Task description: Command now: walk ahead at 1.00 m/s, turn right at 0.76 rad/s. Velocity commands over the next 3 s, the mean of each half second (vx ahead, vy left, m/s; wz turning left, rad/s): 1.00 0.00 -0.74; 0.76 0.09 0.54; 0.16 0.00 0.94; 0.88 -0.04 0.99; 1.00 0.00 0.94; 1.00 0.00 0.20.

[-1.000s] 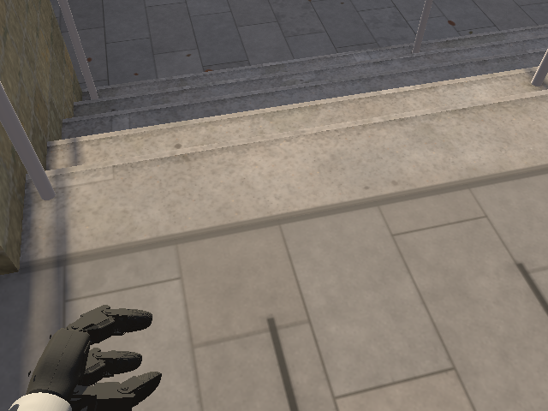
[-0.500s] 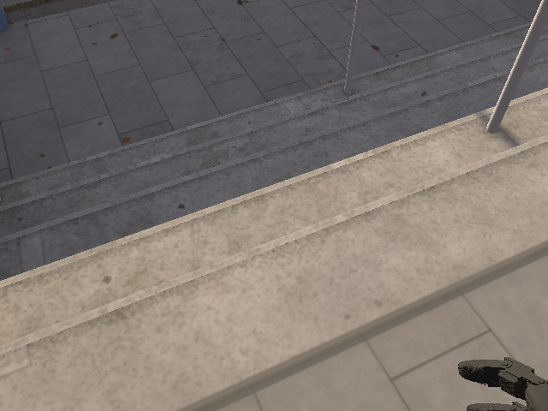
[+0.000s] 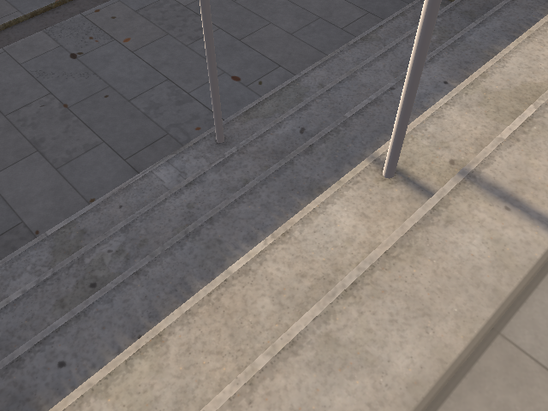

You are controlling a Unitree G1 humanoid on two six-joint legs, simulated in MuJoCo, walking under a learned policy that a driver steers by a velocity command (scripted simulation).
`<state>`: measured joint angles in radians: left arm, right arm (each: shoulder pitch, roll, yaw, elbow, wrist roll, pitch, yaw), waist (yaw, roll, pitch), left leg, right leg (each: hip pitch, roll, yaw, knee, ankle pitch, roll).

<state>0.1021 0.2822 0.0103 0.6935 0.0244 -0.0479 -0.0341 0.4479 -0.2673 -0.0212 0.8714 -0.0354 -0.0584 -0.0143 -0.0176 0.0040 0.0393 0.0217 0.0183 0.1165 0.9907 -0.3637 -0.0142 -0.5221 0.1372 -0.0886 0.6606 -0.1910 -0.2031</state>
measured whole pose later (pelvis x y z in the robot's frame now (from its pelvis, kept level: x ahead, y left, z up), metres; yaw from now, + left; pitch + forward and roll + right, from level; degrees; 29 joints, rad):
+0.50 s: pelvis +0.46 -0.01 +0.02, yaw -20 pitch +1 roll +2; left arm 0.08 0.36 0.05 0.67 0.04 -0.02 -0.02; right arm 0.42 -0.31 -0.04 0.77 -0.03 -0.13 0.01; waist -0.07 -0.02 -0.02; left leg -0.20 0.01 0.04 0.59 -0.40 -0.03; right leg -0.65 0.07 0.07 1.34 -0.37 -0.09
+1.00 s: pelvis +0.82 -0.14 -0.03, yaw -2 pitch -1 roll -4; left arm 0.41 0.32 0.03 0.85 0.11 -0.11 0.05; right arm 0.21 -0.36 -0.07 0.67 -0.09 -0.05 0.12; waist 0.08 0.06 0.05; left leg -0.61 0.07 -0.01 0.76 0.33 0.02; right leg -0.20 -0.05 -0.23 0.92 -0.68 0.02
